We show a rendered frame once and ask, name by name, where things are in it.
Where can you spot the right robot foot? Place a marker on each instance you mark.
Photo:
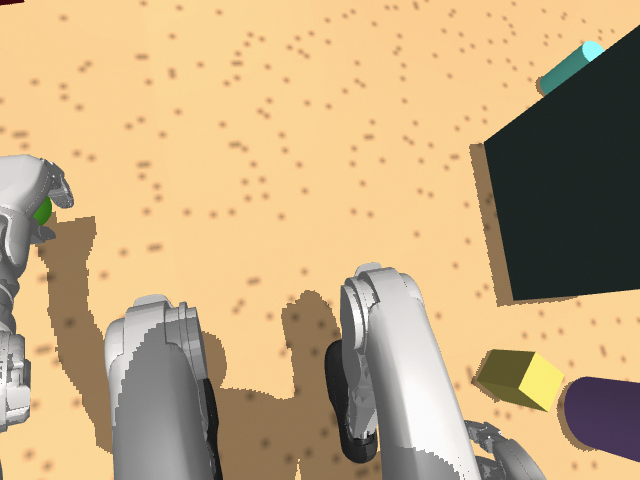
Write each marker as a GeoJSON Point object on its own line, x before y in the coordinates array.
{"type": "Point", "coordinates": [355, 449]}

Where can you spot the left robot arm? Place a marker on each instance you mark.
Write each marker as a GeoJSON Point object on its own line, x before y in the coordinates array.
{"type": "Point", "coordinates": [15, 370]}

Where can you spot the left robot foot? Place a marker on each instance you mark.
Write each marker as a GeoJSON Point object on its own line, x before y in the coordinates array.
{"type": "Point", "coordinates": [212, 430]}

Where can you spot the left robot hand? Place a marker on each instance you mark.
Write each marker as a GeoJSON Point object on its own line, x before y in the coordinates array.
{"type": "Point", "coordinates": [25, 182]}

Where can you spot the right robot hand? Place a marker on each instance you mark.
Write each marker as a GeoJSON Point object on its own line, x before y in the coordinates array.
{"type": "Point", "coordinates": [512, 462]}

